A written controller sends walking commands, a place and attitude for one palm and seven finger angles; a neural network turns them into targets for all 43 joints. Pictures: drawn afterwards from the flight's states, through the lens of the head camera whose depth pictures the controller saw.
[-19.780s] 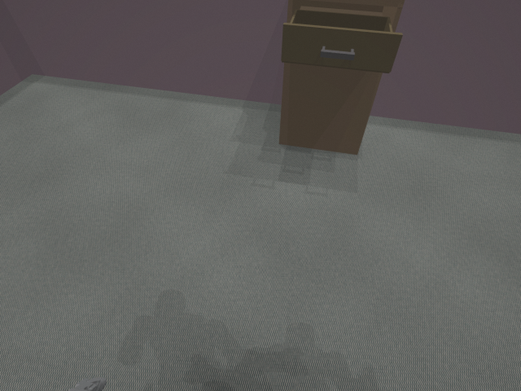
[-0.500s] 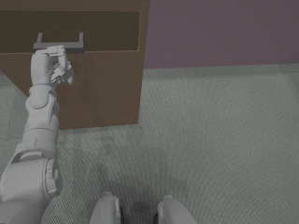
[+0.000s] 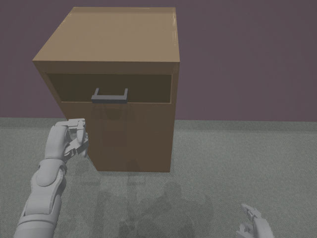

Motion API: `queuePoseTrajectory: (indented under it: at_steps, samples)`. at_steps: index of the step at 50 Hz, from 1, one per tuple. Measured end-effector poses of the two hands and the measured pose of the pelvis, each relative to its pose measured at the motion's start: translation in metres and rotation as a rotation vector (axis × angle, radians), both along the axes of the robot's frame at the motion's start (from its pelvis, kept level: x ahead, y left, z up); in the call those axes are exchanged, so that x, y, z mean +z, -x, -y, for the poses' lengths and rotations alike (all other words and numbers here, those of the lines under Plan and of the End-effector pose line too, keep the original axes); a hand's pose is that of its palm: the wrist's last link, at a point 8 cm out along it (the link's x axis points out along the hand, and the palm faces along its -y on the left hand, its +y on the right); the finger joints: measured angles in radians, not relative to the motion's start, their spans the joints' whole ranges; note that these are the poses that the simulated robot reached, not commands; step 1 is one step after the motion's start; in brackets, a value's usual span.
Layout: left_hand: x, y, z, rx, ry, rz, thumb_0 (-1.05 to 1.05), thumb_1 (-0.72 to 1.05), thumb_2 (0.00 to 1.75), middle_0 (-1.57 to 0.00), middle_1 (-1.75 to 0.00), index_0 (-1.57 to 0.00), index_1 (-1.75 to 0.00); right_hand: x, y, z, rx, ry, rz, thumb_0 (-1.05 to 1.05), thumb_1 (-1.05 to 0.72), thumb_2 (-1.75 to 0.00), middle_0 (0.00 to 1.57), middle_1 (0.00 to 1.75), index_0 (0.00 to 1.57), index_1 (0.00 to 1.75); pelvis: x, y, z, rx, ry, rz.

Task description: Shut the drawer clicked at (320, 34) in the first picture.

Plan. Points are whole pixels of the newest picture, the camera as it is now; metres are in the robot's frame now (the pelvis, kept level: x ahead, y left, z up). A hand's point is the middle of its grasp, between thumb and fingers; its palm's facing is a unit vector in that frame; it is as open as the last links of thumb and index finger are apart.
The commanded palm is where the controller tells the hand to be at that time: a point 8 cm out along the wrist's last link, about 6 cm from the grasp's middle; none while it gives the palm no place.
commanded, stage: draw the hand back to the body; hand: left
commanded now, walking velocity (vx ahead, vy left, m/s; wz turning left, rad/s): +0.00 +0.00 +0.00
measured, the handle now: (110, 95) +0.59 +0.20 -0.01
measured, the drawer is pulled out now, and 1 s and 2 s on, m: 0.00 0.00 0.00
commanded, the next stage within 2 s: step back with the hand held close in 0.78 s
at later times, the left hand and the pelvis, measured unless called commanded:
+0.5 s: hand (30, 173) +0.21 +0.23 +0.16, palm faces +0.33 -0.87 -0.35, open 3.3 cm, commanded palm +0.15 +0.27 +0.19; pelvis +0.00 +0.00 +0.03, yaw +0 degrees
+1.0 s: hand (0, 183) +0.18 +0.25 +0.19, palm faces +0.39 -0.82 -0.42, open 3.3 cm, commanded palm +0.12 +0.28 +0.20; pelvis -0.01 +0.00 +0.03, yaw +0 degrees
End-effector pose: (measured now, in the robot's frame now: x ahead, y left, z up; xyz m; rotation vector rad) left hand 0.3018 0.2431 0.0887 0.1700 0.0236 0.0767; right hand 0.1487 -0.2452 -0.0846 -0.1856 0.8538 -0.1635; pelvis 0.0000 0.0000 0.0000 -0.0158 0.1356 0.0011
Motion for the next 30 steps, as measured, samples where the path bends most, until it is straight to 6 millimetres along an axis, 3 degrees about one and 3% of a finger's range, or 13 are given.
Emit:
queuePoseTrajectory:
  at_steps: [6,13,30]
  samples:
    - [0.020,0.036,-0.010,0.127,-0.083,-0.037,0.02,0.89,0.90,-1.40,-1.60,-1.40,-1.60,0.022,-0.025,-0.014,0.040,0.000,0.077,0.01,-0.90,-0.90,0.20,0.30,0.20,0.30,0.016,0.002,0.001,-0.001,-0.012,0.080]
    - [0.051,0.070,-0.021,0.208,-0.123,0.017,0.02,0.89,0.90,-1.40,-1.60,-1.40,-1.60,0.037,-0.039,-0.026,0.098,-0.010,0.130,0.01,-0.90,-0.90,0.20,0.30,0.20,0.30,0.026,0.001,0.001,0.001,-0.016,0.145]
    - [0.109,0.154,-0.032,0.273,-0.271,0.140,0.02,0.89,0.90,-1.40,-1.60,-1.40,-1.60,0.037,-0.032,-0.025,0.118,-0.017,0.151,0.01,-0.90,-0.90,0.20,0.30,0.20,0.30,0.030,-0.002,0.002,-0.001,-0.013,0.201]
